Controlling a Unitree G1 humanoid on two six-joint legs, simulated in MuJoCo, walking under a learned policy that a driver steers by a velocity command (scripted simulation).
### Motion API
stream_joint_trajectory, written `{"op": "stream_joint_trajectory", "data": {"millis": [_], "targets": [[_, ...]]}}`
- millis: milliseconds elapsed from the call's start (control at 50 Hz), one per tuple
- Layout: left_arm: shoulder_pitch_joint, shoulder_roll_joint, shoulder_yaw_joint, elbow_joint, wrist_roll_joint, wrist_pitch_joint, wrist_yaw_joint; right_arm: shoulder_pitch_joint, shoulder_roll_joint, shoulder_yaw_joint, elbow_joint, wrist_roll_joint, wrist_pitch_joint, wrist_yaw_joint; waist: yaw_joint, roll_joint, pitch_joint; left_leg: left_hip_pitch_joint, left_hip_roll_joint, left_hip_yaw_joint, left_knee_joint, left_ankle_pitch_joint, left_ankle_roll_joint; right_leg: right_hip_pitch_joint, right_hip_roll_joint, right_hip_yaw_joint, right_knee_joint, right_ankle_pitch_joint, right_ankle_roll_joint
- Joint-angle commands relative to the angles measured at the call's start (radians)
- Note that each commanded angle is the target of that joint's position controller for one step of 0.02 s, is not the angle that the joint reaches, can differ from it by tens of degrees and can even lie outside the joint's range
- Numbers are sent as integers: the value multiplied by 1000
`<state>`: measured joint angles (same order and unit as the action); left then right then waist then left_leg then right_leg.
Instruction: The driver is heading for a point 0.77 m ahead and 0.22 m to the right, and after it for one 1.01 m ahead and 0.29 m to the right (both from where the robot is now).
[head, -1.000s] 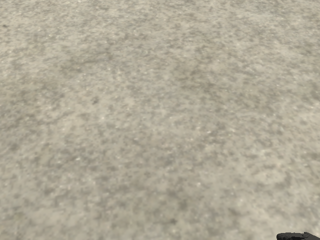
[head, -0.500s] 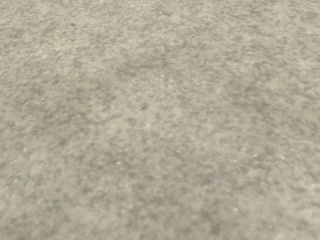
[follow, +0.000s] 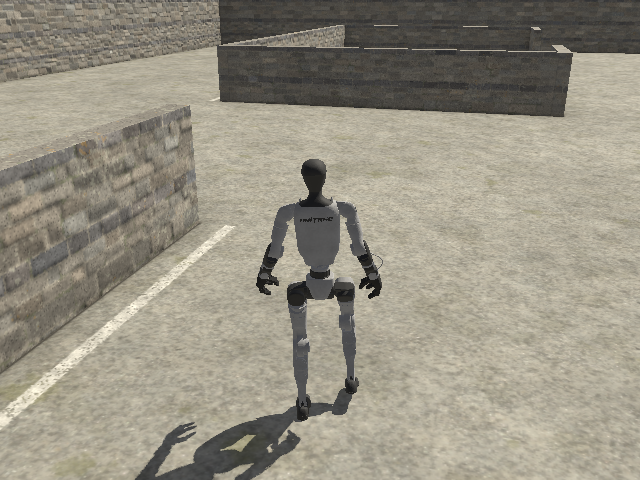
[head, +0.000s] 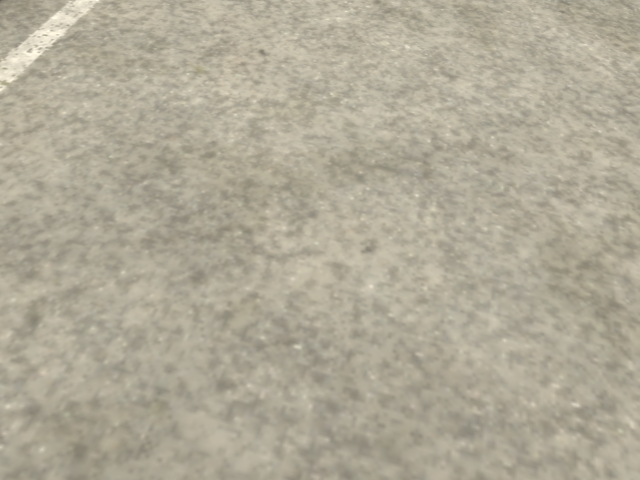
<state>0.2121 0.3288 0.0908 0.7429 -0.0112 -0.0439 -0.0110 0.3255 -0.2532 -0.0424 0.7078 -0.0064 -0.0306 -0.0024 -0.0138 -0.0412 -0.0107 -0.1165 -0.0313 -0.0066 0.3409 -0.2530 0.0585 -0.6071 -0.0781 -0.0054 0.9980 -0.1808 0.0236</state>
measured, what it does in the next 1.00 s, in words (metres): walks ahead, turning right: right foot, then left foot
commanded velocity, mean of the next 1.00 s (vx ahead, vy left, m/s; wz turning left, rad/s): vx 0.46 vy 0.00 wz -0.39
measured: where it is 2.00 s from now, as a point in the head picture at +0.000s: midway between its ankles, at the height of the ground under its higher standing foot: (412, 386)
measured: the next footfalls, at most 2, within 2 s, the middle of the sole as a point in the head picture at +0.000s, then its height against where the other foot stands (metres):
right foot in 0.32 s outside the picture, level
left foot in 0.80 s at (328, 421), level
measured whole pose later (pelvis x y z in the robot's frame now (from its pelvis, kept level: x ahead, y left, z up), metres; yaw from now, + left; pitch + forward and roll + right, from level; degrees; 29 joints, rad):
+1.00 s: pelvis +0.54 -0.11 -0.01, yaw -28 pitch +1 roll +1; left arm 0.26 0.30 0.05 0.69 -0.01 -0.04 0.00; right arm 0.32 -0.26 -0.05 0.75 -0.01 -0.10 0.02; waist -0.03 -0.05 0.01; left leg -0.23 -0.04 0.01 0.40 -0.18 0.04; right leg -0.54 -0.03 0.05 1.10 -0.31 -0.02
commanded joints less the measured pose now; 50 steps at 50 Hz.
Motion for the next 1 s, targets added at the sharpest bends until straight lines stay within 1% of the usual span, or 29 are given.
{"op": "stream_joint_trajectory", "data": {"millis": [20, 120, 240, 280, 300, 320, 340, 360, 380, 400, 420, 440, 460, 480, 520, 560, 620, 660, 700, 760, 780, 800, 820, 840, 860, 880, 900, 960, 1000], "targets": [[-99, 48, 2, -70, -6, -23, -8, -18, -165, -43, -47, -6, -36, -10, -30, 128, 51, 102, 240, -155, -216, 74, 131, -182, -28, 34, -95, 148, 14], [-161, 26, -17, -93, -19, -25, -26, 18, -184, -50, -4, -3, -43, -5, -65, 124, 113, 104, 263, -37, -251, 149, 127, -158, -4, 36, -275, 238, 6], [-240, 6, -36, -152, -15, -37, -64, 54, -198, -59, 44, 18, -29, -7, -80, 106, 144, 214, 303, 58, -181, 371, 103, -126, 28, -24, -412, 150, -69], [-196, 37, -22, -158, -12, -34, -66, 41, -226, -65, 42, 18, -21, -15, -37, 144, 70, 246, 297, 97, -46, 787, 78, 0, 90, -84, -412, 61, -110], [-107, 72, -4, -144, -11, -30, -63, 36, -239, -68, 39, 16, -13, -22, 15, 162, -5, 249, 285, 122, 92, 986, 61, 125, 132, -111, -405, 26, -134], [44, 120, 24, -111, -15, -26, -52, 29, -238, -64, 34, 16, -7, -30, 100, 147, -97, 166, 253, 159, 301, 1040, 28, 358, 170, -114, -446, 64, -170], [207, 185, 50, -84, -19, -15, -34, 41, -213, -50, 15, 1, -15, -36, 172, 74, -201, -85, 222, 153, 582, 782, -10, 691, 65, 72, -446, 49, -227], [229, 274, 61, -81, -24, -20, -30, 146, -64, -1, -33, -21, -43, -16, 67, -213, -323, -519, 1, 85, 966, -210, -79, 1026, -223, 674, -536, -191, -425], [261, 178, 35, -92, -18, -24, -26, 40, -151, -15, -27, 9, -82, 0, 147, -105, -401, -619, -7, -118, 1079, -298, -67, 1062, -249, 841, -673, -272, -425], [215, 148, 24, -88, -8, -27, -23, -63, -195, -27, -70, 47, -103, 11, 153, -72, -238, -694, 44, -117, 1066, -211, -48, 954, -221, 681, -701, -198, -370], [149, 139, 20, -99, -9, -28, -20, -93, -182, -18, -82, 39, -117, 9, 111, 23, -145, -671, 90, -106, 978, -132, -36, 799, -178, 565, -706, -98, -342], [85, 117, 13, -112, -5, -27, -18, -104, -178, -23, -80, 13, -120, 4, 68, 60, -75, -625, 117, -96, 887, -91, -42, 658, -140, 482, -722, 6, -327], [45, 98, 4, -132, 9, -28, -14, -83, -182, -28, -79, 4, -110, 2, 29, 32, -51, -557, 137, -101, 853, -63, -49, 559, -111, 430, -749, 79, -327], [18, 94, 3, -141, 11, -28, -11, -61, -178, -29, -75, 0, -98, 3, 6, 10, -37, -523, 141, -95, 823, -53, -64, 494, -97, 411, -774, 112, -335], [8, 98, 4, -134, 2, -32, -3, -37, -155, -24, -67, -10, -75, 0, -16, 2, -10, -494, 144, -68, 746, -35, -101, 387, -77, 344, -798, 183, -341], [18, 121, 10, -123, -1, -33, 8, -100, -129, -12, -89, -16, -66, -3, -4, -2, 26, -488, 132, -45, 613, 65, -132, 307, -42, 282, -809, 201, -325], [57, 135, 15, -103, -9, -23, 19, -235, -96, 2, -115, -11, -75, 2, 53, -19, 38, -399, 80, -30, 344, 295, -144, 258, 17, 228, -780, 125, -265], [107, 146, 19, -84, -16, -15, 22, -296, -106, -1, -128, 4, -83, 10, 82, -26, 25, -351, 48, -36, 256, 359, -146, 284, 2, 267, -759, 75, -249], [126, 138, 19, -74, -22, -9, 25, -308, -137, -13, -134, 14, -89, 16, 78, -42, 16, -339, 46, -73, 192, 338, -132, 356, -25, 330, -701, 31, -232], [117, 125, 18, -73, -13, 1, 26, -239, -173, -35, -120, 18, -98, 21, 29, -80, -3, -268, 49, -72, 155, 219, -82, 438, -62, 401, -594, 50, -198], [120, 97, 9, -72, -7, 3, 24, -160, -186, -47, -98, 13, -102, 18, -10, -79, -37, -156, 47, -50, 125, 206, -52, 434, -32, 381, -519, 107, -175], [133, 40, -13, -79, 2, 0, 18, -47, -221, -60, -87, -5, -108, 12, -62, -29, -143, 40, 142, -129, 135, 166, 4, 384, 24, 323, -312, 86, -140], [267, -33, -36, -88, -5, -9, 18, 66, -309, -81, -68, -24, -102, 10, -38, 209, -297, 390, 360, -501, 107, 19, 151, 103, 161, 197, 40, -168, -65], [299, 4, -37, -87, -28, -17, 19, 138, -291, -86, -21, 1, -89, 25, -46, 387, -315, 451, 447, -848, -41, -281, 220, -115, 166, 173, 241, -403, -42], [207, 96, -15, -85, -35, -16, 20, 84, -210, -63, -37, 13, -87, 24, -70, 235, -172, 348, 411, -763, -73, -393, 181, -183, 114, 204, 319, -326, -43], [101, 113, -11, -108, -23, -14, 21, 23, -177, -51, -44, 7, -79, 21, -70, 149, -74, 225, 367, -603, -71, -292, 147, -182, 77, 160, 312, -250, -45], [42, 101, -14, -126, -6, -16, 20, -18, -158, -42, -44, -3, -76, 21, -56, 110, -11, 115, 324, -494, -85, -162, 144, -163, 51, 145, 261, -198, -48], [59, 46, -20, -119, -4, -16, 8, -52, -119, -28, -25, -2, -81, 17, -1, 163, 13, -6, 246, -323, -140, 54, 140, -61, -3, 108, 125, -121, -46], [33, 20, -31, -125, 3, -15, 6, -34, -144, -34, -6, 9, -84, 16, -1, 150, 23, -19, 248, -266, -169, 145, 163, -70, -12, 82, 31, -89, -34]]}}
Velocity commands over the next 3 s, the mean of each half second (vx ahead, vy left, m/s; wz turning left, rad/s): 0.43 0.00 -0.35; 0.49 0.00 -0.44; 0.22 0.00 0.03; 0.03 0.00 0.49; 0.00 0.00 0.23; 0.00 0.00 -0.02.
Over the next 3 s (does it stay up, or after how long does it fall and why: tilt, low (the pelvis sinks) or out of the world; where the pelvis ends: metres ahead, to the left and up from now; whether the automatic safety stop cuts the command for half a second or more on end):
stays up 0.71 -0.20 -0.01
